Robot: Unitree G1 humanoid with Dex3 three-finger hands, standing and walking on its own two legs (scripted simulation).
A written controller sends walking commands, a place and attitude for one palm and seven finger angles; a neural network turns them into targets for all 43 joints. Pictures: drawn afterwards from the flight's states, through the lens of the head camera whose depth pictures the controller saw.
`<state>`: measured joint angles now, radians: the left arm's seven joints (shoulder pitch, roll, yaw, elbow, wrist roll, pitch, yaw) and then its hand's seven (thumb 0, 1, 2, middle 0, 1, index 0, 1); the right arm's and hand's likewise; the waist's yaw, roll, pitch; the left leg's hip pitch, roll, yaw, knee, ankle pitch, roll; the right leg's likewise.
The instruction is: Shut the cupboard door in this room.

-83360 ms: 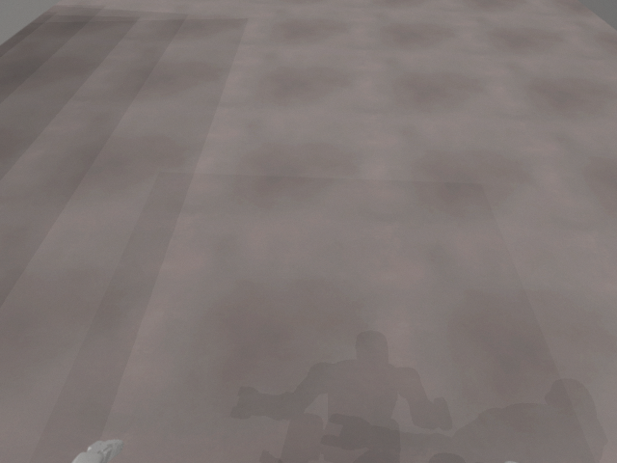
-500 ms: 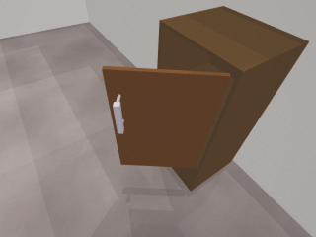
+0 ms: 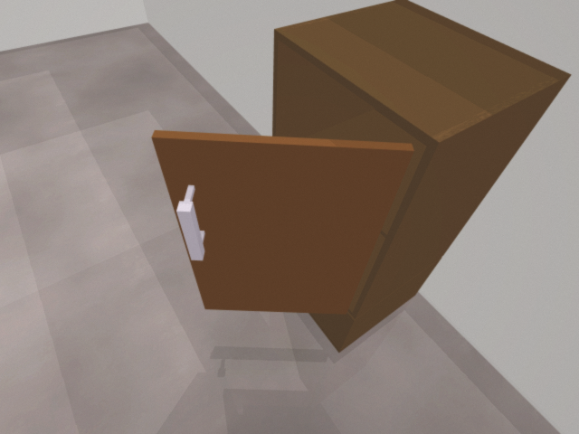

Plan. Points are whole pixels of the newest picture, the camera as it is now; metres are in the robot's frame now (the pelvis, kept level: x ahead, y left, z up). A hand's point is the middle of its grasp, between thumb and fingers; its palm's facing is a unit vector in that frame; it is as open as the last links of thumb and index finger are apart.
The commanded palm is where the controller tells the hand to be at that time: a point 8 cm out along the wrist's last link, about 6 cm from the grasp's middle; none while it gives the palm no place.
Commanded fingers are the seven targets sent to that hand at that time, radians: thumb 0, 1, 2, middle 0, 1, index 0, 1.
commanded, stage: come to a stop and stand still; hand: left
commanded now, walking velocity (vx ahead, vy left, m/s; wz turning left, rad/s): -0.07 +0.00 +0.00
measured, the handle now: (194, 224) +0.46 +0.20 -0.03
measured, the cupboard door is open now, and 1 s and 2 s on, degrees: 54 54 54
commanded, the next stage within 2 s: look again from close up in 0.86 s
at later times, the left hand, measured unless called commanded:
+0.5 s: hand out of the picture +0.00 +0.21 -0.18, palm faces +0.00 -0.98 -0.21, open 7.4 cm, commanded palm none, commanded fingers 0.00 0.90 0.90 -0.20 -0.30 -0.20 -0.30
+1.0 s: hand out of the picture -0.14 +0.20 -0.18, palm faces +0.01 -0.99 -0.17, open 7.4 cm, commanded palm none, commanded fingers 0.00 0.90 0.90 -0.20 -0.30 -0.20 -0.30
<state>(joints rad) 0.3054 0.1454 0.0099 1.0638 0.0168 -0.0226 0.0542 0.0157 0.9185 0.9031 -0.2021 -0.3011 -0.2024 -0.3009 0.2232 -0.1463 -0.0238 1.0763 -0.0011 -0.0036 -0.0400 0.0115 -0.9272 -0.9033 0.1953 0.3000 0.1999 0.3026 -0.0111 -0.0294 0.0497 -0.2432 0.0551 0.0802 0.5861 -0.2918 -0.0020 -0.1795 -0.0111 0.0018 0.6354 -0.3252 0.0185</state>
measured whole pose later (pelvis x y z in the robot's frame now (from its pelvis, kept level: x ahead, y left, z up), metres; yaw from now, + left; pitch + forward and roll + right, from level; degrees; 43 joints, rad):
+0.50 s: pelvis -0.07 +0.03 -0.01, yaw -1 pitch -3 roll -2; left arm 0.26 0.21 0.01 0.89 0.02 0.03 0.04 0.01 0.90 0.90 -0.20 -0.30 -0.20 -0.30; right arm 0.18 -0.17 -0.03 0.93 -0.02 0.02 0.00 0.01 -0.91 -0.90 0.19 0.30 0.20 0.30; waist 0.00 -0.02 0.04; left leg -0.32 0.00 0.04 0.62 -0.26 0.05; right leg -0.24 -0.03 -0.02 0.57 -0.29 0.03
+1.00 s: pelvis -0.10 +0.04 +0.00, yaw -1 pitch -2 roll -1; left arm 0.40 0.16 0.00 1.05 0.03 0.01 0.04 0.01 0.90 0.90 -0.20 -0.30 -0.20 -0.30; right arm 0.28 -0.15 -0.03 1.08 -0.01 0.02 0.00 0.01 -0.91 -0.90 0.19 0.30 0.20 0.30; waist 0.00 -0.02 0.03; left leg -0.34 -0.02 0.04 0.51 -0.15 0.06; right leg -0.27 -0.04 0.00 0.49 -0.20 0.04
